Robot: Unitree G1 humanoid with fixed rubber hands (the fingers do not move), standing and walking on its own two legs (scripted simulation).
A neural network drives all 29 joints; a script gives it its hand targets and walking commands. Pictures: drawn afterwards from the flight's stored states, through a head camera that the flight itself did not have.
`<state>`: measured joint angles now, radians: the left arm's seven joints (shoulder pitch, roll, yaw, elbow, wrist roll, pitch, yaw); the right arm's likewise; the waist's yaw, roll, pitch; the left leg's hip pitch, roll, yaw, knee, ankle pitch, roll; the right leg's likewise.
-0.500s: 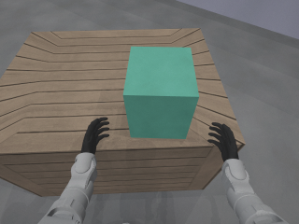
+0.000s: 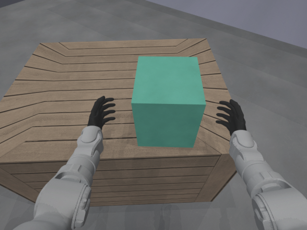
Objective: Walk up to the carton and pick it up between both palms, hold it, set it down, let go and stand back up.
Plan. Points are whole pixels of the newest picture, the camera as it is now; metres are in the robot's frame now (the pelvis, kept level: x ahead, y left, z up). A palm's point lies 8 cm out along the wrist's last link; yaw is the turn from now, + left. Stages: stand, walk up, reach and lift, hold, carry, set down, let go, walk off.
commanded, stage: reach and lift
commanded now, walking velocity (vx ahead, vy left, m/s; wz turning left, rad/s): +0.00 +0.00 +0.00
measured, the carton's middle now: (166, 103) +0.54 -0.02 -0.01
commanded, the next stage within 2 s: none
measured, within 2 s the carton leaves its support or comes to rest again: neither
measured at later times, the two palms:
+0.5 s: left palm (99, 94) +0.47 +0.18 +0.10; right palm (240, 100) +0.44 -0.21 +0.10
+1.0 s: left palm (99, 71) +0.51 +0.18 +0.15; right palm (242, 76) +0.48 -0.21 +0.15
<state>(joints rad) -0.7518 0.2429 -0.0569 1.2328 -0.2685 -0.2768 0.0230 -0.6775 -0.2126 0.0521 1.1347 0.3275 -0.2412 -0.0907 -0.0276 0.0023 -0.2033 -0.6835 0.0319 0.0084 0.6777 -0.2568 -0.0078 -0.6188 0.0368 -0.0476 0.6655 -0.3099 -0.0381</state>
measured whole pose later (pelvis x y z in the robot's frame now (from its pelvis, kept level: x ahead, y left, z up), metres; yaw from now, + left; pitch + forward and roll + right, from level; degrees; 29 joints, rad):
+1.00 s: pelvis +0.00 +0.00 +0.01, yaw -1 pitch +26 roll -2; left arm -1.32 0.35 -0.14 1.47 -0.34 -0.06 0.04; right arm -1.17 -0.32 -0.03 1.26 0.31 0.01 -0.06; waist -0.06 0.00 -0.27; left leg -0.83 0.04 0.00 0.53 -0.16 -0.01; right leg -0.76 0.05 -0.05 0.49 -0.19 -0.04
